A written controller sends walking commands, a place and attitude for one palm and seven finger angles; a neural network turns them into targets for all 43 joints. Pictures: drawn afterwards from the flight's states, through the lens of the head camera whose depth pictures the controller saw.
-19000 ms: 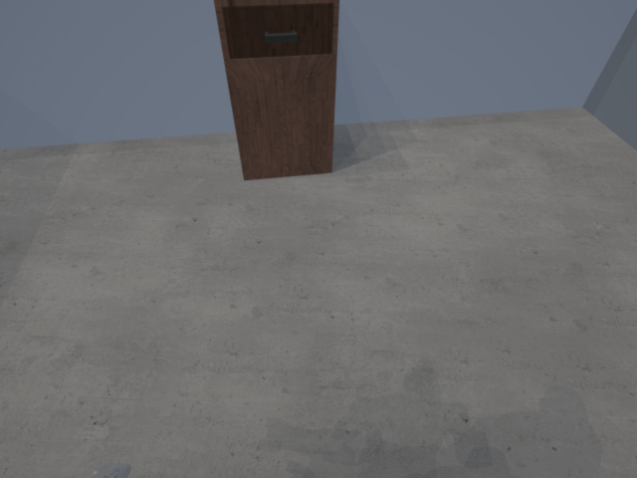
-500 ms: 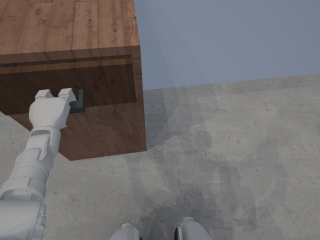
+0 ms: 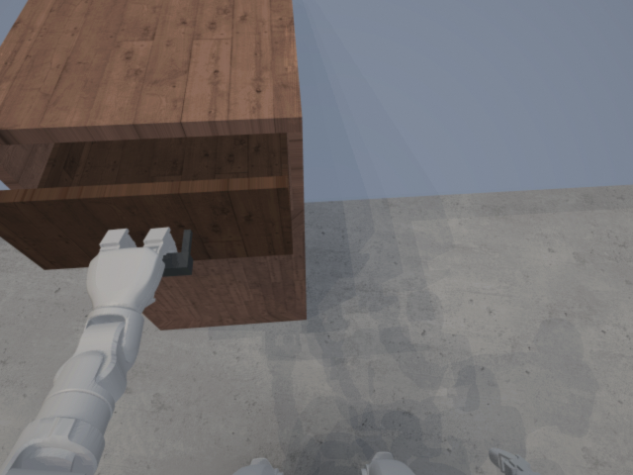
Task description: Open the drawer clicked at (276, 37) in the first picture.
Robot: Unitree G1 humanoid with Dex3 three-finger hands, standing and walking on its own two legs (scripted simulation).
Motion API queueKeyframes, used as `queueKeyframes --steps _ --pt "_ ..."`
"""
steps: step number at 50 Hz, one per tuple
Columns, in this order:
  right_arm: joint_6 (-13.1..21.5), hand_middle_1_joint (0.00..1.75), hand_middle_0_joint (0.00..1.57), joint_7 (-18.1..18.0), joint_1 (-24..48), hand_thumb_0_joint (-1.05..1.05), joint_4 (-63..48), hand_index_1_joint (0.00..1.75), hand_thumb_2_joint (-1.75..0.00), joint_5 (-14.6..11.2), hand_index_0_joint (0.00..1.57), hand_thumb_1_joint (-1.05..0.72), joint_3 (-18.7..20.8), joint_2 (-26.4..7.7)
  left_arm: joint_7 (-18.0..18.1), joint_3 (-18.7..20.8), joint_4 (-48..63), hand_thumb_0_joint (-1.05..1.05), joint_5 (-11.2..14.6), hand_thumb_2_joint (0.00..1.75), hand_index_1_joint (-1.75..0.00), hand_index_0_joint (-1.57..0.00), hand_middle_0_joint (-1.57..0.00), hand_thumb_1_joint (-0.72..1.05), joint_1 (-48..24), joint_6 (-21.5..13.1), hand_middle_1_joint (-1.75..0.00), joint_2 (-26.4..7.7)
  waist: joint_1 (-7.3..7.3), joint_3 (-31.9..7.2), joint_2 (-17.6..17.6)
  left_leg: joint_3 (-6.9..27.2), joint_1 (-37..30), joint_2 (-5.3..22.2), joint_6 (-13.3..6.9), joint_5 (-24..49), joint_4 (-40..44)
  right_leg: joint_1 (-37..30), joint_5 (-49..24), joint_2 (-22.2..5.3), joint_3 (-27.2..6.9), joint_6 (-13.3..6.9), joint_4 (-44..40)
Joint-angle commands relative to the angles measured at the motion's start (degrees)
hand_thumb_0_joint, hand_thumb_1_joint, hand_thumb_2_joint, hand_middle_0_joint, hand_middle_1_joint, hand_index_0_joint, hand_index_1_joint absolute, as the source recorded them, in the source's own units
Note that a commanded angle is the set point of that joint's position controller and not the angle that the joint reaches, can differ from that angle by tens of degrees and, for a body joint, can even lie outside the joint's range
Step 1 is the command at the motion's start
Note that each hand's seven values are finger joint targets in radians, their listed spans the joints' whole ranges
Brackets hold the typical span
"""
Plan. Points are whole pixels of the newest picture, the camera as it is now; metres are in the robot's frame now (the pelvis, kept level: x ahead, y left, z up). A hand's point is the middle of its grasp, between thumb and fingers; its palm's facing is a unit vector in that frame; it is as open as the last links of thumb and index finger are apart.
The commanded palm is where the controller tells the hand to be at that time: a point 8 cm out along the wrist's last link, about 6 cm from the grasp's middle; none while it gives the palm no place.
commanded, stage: pull the drawer open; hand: left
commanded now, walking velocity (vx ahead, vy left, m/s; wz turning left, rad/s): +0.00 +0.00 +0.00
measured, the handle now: (148, 252) +0.41 +0.25 -0.02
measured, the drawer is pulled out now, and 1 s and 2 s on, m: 0.10 0.22 0.30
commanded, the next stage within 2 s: none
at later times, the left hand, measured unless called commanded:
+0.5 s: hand (138, 332) +0.30 +0.25 -0.05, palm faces -0.06 -0.05 -1.00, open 5.6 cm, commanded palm +0.27 +0.25 +0.01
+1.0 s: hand (130, 384) +0.24 +0.24 -0.05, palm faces -0.06 -0.06 -1.00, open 5.7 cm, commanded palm +0.21 +0.25 +0.01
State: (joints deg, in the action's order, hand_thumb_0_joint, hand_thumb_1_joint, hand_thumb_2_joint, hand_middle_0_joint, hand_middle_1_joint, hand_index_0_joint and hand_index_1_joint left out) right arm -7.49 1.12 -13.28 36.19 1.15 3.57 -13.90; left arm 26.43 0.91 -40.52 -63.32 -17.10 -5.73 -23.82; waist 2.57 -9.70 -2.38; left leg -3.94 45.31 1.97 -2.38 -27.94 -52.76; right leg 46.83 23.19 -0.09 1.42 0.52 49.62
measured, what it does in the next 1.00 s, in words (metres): stands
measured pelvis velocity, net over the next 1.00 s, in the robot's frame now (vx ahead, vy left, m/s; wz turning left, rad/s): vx -0.01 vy -0.01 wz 0.01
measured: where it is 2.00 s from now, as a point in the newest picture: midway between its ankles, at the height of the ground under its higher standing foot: outside the picture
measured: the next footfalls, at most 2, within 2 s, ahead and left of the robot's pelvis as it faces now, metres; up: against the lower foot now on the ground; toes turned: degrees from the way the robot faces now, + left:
none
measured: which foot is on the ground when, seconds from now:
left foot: down 0.00-1.00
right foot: down 0.00-1.00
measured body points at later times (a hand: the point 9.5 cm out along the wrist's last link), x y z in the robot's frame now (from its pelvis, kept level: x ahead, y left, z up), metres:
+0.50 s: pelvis -0.01 -0.01 +0.00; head +0.07 -0.01 +0.44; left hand +0.30 +0.25 +0.01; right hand +0.11 -0.27 -0.12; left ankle -0.04 +0.09 -0.69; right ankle +0.00 -0.13 -0.69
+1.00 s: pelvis -0.01 -0.01 +0.00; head +0.06 -0.02 +0.44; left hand +0.23 +0.24 +0.01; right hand +0.16 -0.26 -0.11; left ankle -0.04 +0.09 -0.69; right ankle +0.00 -0.13 -0.69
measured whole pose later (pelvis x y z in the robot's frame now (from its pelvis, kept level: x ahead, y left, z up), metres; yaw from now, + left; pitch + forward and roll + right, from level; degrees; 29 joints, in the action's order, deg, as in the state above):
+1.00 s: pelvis -0.01 -0.01 +0.00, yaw +1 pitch +16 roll -1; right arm -3.4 1.1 -10.1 33.3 1.8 2.5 -13.5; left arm 29.3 0.0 -17.2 -62.4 11.0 -4.4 -21.7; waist 0.8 -9.2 -2.3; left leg -3.6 42.2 2.2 -1.2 -28.9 -54.9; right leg 44.4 25.0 0.1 1.7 -0.6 53.3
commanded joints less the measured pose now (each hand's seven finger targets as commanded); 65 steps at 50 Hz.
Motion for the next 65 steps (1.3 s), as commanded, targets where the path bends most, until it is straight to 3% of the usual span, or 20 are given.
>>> queueKeyframes --steps 1,4,6,9,12,21,22,23,30,31,34,35,37,39,48,50,53,56,60,65 --pt "1.36 0.30 0.20 -0.52 -4.01 0.00 -5.02 0.30 -0.90 0.29 0.20 -0.90 2.84 -8.66 2.49 5.25 10.54 0.00 1.43 0.90 -1.35 -0.40 -0.40 0.90 -6.56 0.73 -1.35 -11.33 -1.30 -19.85 -0.99 2.96 -15.09 -1.15 0.26 34.12 4.91 -12.32 -24.94 2.58 1.27 -3.23 -2.81" --pt "1.86 0.30 0.20 -0.61 -3.37 0.00 -5.29 0.30 -0.90 0.25 0.20 -0.90 2.89 -8.56 2.96 5.22 11.35 0.00 1.50 0.90 -1.35 -0.40 -0.40 0.90 -4.85 0.88 -1.35 -10.91 -1.65 -18.42 -1.15 2.42 -14.08 -1.50 0.23 30.86 5.03 -12.61 -23.80 2.55 1.21 -3.45 -3.01" --pt "2.04 0.30 0.20 -0.62 -3.02 0.00 -5.69 0.30 -0.90 0.37 0.20 -0.90 2.85 -8.55 3.24 6.43 14.07 0.00 1.29 0.90 -1.35 -0.40 -0.40 0.90 -3.66 0.80 -1.35 -12.22 -2.21 -21.25 -1.93 2.65 -15.44 -1.40 0.27 32.67 4.99 -13.37 -24.40 2.55 1.08 -3.38 -2.54" --pt "2.50 0.30 0.20 -0.61 -2.45 0.00 -6.12 0.30 -0.90 0.23 0.20 -0.90 2.85 -8.48 3.32 6.58 14.79 0.00 2.31 0.90 -1.35 -0.40 -0.40 0.90 1.82 1.31 -1.35 -11.16 -2.48 -19.28 0.34 2.25 -13.98 -1.61 0.21 31.13 5.10 -14.98 -25.76 2.55 0.96 -3.35 -2.97" --pt "2.93 0.30 0.20 -0.76 -1.98 0.00 -6.03 0.30 -0.90 0.28 0.20 -0.90 2.83 -8.58 3.43 6.52 15.96 0.00 2.42 0.90 -1.35 -0.40 -0.40 0.90 1.90 1.40 -1.35 -11.13 -2.22 -17.28 -0.19 2.30 -13.40 -1.58 0.27 29.56 5.28 -14.12 -24.42 2.51 1.03 -3.39 -2.91" --pt "3.82 0.30 0.20 -0.85 -0.35 0.00 -7.01 0.30 -0.90 0.19 0.20 -0.90 2.51 -8.44 3.97 8.63 19.62 0.00 2.46 0.90 -1.35 -0.40 -0.40 0.90 7.64 1.77 -1.35 -12.80 -3.08 -17.43 0.26 2.11 -12.60 -2.04 0.29 26.34 5.59 -14.73 -22.34 2.48 0.86 -3.29 -2.85" --pt "4.04 0.30 0.20 -0.86 -0.10 0.00 -7.26 0.30 -0.90 0.16 0.20 -0.90 2.68 -8.32 3.90 7.49 19.20 0.00 2.83 0.90 -1.35 -0.40 -0.40 0.90 10.17 2.00 -1.35 -10.92 -3.12 -15.69 -0.07 2.05 -12.53 -2.09 0.31 25.78 5.51 -14.27 -21.88 2.56 0.94 -3.42 -3.04" --pt "4.16 0.30 0.20 -0.81 0.12 0.00 -7.44 0.30 -0.90 0.20 0.20 -0.90 2.52 -8.36 4.06 7.99 21.21 0.00 2.59 0.90 -1.35 -0.40 -0.40 0.90 9.30 1.75 -1.35 -11.78 -3.20 -17.24 -0.64 1.98 -12.97 -1.99 0.35 26.24 5.64 -14.32 -22.11 2.46 0.98 -3.34 -2.85" --pt "4.94 0.30 0.20 -0.43 1.74 0.00 -8.67 0.30 -0.90 0.39 0.20 -0.90 2.42 -8.14 4.71 8.86 25.36 0.00 3.11 0.90 -1.35 -0.40 -0.40 0.90 18.16 2.38 -1.35 -10.94 -4.10 -15.88 -1.15 2.56 -13.58 -1.87 0.54 27.93 5.32 -14.40 -22.86 2.49 1.12 -3.64 -2.37" --pt "5.01 0.30 0.20 -0.36 1.81 0.00 -8.74 0.30 -0.90 0.48 0.20 -0.90 2.35 -7.88 4.86 7.45 26.63 0.00 2.67 0.90 -1.35 -0.40 -0.40 0.90 17.16 2.31 -1.35 -9.75 -3.44 -16.67 -1.35 2.38 -14.17 -1.83 0.56 27.58 5.21 -13.77 -22.56 2.47 1.20 -3.41 -2.31" --pt "5.51 0.30 0.20 -0.24 2.45 0.00 -9.17 0.30 -0.90 0.56 0.20 -0.90 2.44 -7.78 5.27 7.75 27.35 0.00 3.02 0.90 -1.35 -0.40 -0.40 0.90 21.23 2.64 -1.35 -9.10 -3.64 -14.64 0.02 2.37 -13.55 -1.85 0.56 25.66 5.08 -13.29 -21.26 2.55 1.39 -3.44 -2.53" --pt "5.45 0.30 0.20 -0.35 2.70 0.00 -9.07 0.30 -0.90 0.62 0.20 -0.90 2.21 -8.04 5.44 8.46 28.49 0.00 2.90 0.90 -1.35 -0.40 -0.40 0.90 19.96 2.64 -1.35 -10.25 -3.72 -14.52 -1.28 2.67 -13.42 -1.84 0.63 26.03 5.07 -13.02 -21.18 2.51 1.26 -3.64 -2.16" --pt "5.81 0.30 0.20 -0.19 2.81 0.00 -9.44 0.30 -0.90 0.73 0.20 -0.90 2.32 -7.75 5.64 6.45 29.71 0.00 2.77 0.90 -1.35 -0.40 -0.40 0.90 20.61 2.74 -1.35 -7.94 -3.49 -14.18 -2.04 2.69 -14.22 -1.72 0.67 25.46 5.00 -11.81 -19.67 2.54 1.64 -3.61 -2.09" --pt "5.89 0.30 0.20 -0.17 3.09 0.00 -9.58 0.30 -0.90 0.81 0.20 -0.90 2.25 -7.64 5.94 7.68 29.50 0.00 2.63 0.90 -1.35 -0.40 -0.40 0.90 23.50 3.09 -1.35 -8.78 -3.65 -14.21 0.26 2.51 -13.65 -1.94 0.61 25.01 4.63 -12.50 -20.48 2.50 1.48 -3.47 -2.12" --pt "6.24 0.30 0.20 -0.49 4.64 0.00 -10.38 0.30 -0.90 0.97 0.20 -0.90 1.62 -7.39 5.76 7.67 33.12 0.00 2.72 0.90 -1.35 -0.40 -0.40 0.90 25.92 3.13 -1.35 -8.66 -3.79 -13.49 0.20 2.43 -12.89 -2.20 0.59 22.38 4.39 -12.05 -19.31 2.23 1.20 -3.37 -2.03" --pt "6.25 0.30 0.20 -0.51 5.01 0.00 -10.76 0.30 -0.90 0.94 0.20 -0.90 1.45 -7.37 5.78 8.87 33.45 0.00 3.12 0.90 -1.35 -0.40 -0.40 0.90 29.39 3.15 -1.35 -9.38 -4.60 -13.09 -0.92 2.57 -12.92 -2.19 0.57 22.74 4.59 -12.71 -19.59 2.21 1.10 -3.67 -1.96" --pt "6.39 0.30 0.20 -0.45 5.24 0.00 -11.01 0.30 -0.90 1.00 0.20 -0.90 1.46 -7.10 5.82 8.12 35.21 0.00 3.07 0.90 -1.35 -0.40 -0.40 0.90 29.89 2.72 -1.35 -8.45 -4.27 -13.22 0.05 2.35 -12.58 -2.27 0.59 21.82 4.22 -12.20 -19.20 2.22 1.11 -3.44 -1.90" --pt "6.36 0.30 0.20 -0.28 5.48 0.00 -11.54 0.30 -0.90 1.10 0.20 -0.90 1.28 -6.80 6.11 10.23 36.23 0.00 3.28 0.90 -1.35 -0.40 -0.40 0.90 36.59 2.41 -1.35 -9.44 -5.55 -14.47 0.05 2.06 -12.54 -2.52 0.52 23.35 3.88 -14.41 -22.32 2.16 0.64 -3.59 -1.49" --pt "6.38 0.30 0.20 -0.08 6.59 0.00 -12.08 0.30 -0.90 1.19 0.20 -0.90 1.11 -6.75 6.60 9.73 38.27 0.00 3.58 0.90 -1.35 -0.40 -0.40 0.90 38.64 2.05 -1.35 -8.28 -5.15 -11.06 -1.10 2.28 -11.20 -2.40 0.58 20.89 3.92 -12.44 -20.04 2.17 0.60 -3.79 -1.68" --pt "6.66 0.30 0.20 0.37 6.66 0.00 -12.64 0.30 -0.90 1.55 0.20 -0.90 1.36 -6.57 7.82 10.00 41.34 0.00 3.21 0.90 -1.35 -0.40 -0.40 0.90 43.28 1.74 -1.35 -7.61 -5.42 -12.34 -1.74 2.34 -11.75 -2.27 0.69 22.21 3.00 -11.55 -20.92 2.07 0.73 -3.90 -0.67"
